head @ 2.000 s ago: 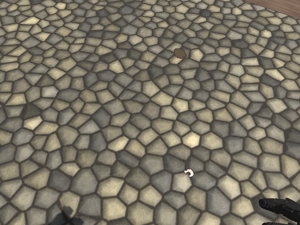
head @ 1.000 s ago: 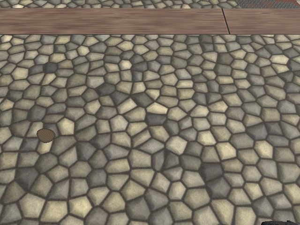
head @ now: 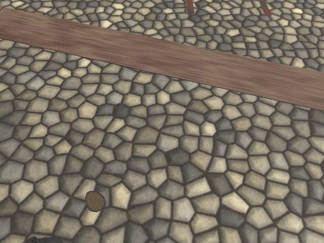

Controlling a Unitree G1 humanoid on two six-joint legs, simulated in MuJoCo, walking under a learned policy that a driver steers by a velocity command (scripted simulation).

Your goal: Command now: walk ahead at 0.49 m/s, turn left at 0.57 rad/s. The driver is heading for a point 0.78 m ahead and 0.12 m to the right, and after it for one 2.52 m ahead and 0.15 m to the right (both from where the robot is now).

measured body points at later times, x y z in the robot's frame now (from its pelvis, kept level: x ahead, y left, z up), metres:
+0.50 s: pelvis +0.28 -0.05 +0.00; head +0.30 -0.05 +0.45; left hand +0.26 +0.23 -0.11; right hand +0.50 -0.27 -0.09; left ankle +0.41 +0.14 -0.69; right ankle +0.25 -0.15 -0.75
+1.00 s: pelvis +0.54 +0.03 +0.00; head +0.56 +0.03 +0.45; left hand +0.72 +0.29 -0.10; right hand +0.56 -0.26 -0.12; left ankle +0.49 +0.13 -0.75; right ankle +0.67 -0.14 -0.68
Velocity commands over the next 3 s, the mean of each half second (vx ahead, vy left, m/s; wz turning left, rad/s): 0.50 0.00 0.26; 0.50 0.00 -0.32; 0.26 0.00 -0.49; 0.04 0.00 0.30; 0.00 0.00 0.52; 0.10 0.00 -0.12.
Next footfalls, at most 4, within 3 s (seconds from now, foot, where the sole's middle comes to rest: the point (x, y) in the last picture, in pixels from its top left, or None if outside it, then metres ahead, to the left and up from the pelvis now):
0.18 right None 0.29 -0.14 -0.78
0.68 left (125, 228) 0.53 0.14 -0.78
1.18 right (185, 169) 0.80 -0.14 -0.78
1.62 left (138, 153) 0.90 0.08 -0.78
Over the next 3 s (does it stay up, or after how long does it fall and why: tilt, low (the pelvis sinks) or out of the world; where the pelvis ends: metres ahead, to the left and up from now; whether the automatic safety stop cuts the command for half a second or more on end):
stays up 0.86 0.04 -0.01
